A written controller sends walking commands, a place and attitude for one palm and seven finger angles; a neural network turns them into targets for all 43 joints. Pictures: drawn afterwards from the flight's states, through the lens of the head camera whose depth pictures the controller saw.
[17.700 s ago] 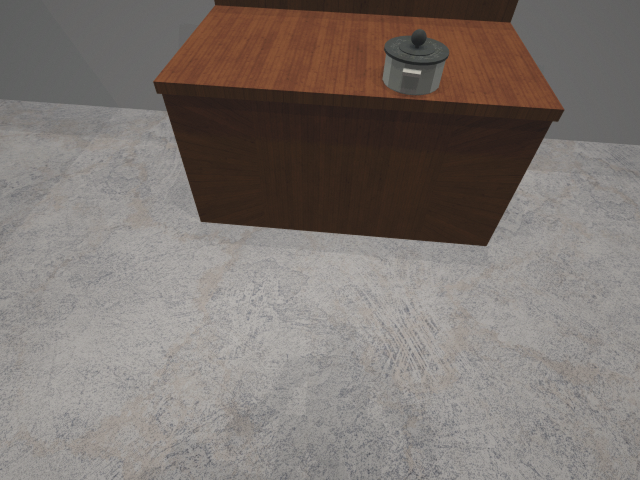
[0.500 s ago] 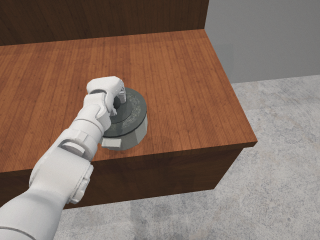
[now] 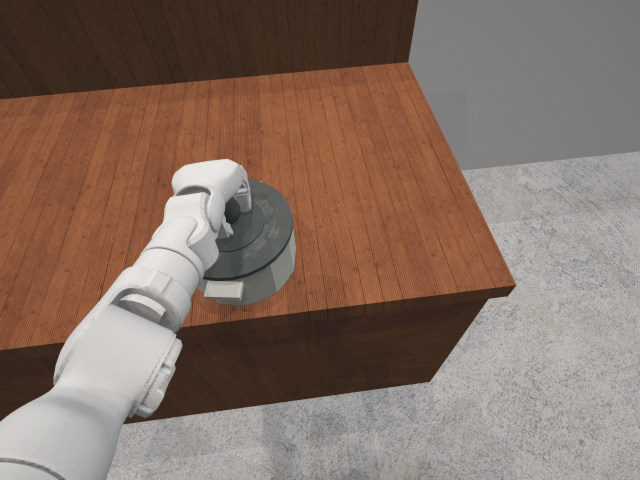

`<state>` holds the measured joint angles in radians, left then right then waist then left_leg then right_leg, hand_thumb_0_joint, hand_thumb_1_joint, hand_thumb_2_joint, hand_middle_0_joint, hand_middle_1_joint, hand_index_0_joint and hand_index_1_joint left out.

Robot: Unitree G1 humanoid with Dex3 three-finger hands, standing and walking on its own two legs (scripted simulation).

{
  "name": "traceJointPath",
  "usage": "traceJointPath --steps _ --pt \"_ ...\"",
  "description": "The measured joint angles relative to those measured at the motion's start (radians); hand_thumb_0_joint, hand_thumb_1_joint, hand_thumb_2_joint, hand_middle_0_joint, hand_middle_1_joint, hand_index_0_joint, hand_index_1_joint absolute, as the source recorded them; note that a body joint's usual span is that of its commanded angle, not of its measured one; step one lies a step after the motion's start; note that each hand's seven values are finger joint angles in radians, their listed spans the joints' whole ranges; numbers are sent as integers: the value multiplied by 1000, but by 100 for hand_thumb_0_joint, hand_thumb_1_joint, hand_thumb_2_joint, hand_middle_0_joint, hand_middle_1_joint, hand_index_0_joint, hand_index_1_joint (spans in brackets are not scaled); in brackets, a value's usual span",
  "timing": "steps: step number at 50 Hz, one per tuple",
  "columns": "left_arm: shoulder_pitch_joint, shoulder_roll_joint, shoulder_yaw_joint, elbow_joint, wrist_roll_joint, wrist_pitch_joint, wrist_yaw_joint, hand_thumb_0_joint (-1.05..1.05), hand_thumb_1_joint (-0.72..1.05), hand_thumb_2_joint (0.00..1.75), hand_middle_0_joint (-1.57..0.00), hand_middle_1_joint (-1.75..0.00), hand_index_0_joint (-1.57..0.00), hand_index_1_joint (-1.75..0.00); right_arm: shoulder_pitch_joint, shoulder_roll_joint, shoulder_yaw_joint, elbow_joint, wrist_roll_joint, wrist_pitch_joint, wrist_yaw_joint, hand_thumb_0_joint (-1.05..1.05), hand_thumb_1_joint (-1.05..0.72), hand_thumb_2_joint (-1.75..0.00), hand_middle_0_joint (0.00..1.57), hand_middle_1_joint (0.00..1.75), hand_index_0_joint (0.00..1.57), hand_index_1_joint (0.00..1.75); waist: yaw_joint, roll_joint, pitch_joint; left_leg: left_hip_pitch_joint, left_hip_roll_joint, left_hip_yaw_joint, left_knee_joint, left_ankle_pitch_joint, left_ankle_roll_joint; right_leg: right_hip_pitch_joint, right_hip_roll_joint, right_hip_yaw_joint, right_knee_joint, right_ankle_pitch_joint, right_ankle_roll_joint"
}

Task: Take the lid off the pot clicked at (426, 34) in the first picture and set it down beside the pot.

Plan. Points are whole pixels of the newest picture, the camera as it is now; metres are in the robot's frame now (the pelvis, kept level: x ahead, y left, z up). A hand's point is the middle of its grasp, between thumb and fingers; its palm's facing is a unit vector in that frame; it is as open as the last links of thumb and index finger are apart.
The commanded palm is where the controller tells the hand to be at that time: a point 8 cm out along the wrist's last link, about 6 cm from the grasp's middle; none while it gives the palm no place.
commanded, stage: lift the lid straight up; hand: left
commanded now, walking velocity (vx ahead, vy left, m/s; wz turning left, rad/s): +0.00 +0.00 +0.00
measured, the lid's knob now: (225, 210) +0.49 +0.11 +0.03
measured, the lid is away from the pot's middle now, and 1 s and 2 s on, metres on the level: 0.00 0.01 0.01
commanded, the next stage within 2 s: move the lid sideways beside the pot in 1.84 s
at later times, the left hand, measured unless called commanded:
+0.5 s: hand (219, 200) +0.46 +0.10 +0.09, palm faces -0.30 -0.07 -0.95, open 7.1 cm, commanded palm +0.46 +0.11 +0.17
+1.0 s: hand (210, 178) +0.46 +0.10 +0.13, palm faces -0.26 -0.05 -0.96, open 7.1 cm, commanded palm +0.45 +0.11 +0.21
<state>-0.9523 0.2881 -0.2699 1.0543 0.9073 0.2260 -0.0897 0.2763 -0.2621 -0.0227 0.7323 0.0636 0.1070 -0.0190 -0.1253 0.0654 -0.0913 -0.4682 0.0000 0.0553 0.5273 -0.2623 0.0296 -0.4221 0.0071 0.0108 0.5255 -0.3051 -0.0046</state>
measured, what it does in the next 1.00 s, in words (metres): stands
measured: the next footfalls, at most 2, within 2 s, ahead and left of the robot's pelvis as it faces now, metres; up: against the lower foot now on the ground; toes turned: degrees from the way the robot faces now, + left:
none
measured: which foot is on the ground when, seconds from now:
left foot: down 0.00-1.00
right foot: down 0.00-1.00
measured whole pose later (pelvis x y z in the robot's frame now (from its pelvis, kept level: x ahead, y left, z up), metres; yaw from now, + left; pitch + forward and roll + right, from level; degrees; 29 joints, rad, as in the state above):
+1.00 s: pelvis -0.01 +0.00 +0.00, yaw +2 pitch +7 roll +1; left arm -1.05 0.29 -0.33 0.94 0.88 0.29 -0.20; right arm 0.22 -0.27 0.00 0.73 0.07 0.07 -0.02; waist -0.09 0.09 -0.07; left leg -0.37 -0.02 0.03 0.48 -0.23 0.03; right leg -0.33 -0.01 -0.02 0.51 -0.30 -0.01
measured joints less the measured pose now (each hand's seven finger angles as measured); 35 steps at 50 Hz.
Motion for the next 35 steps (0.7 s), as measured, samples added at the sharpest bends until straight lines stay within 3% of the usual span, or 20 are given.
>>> traceJointPath --steps 13,35 --pt "-7 -19 -38 -40 -24 26 -6 0 32 60 -85 -103 -71 -97 -28 2 4 12 5 -17 9 0 -91 -90 20 30 20 30 24 13 4 30 -10 -14 -9 4 -1 32 -9 -14 2 -7 -1" --pt "-66 -9 -49 -71 -26 59 -78 0 31 60 -86 -103 -71 -97 -55 -9 20 -8 12 -23 -4 0 -91 -90 20 30 20 30 29 14 21 73 -12 -22 -36 26 -7 69 -10 -22 -9 2 -7"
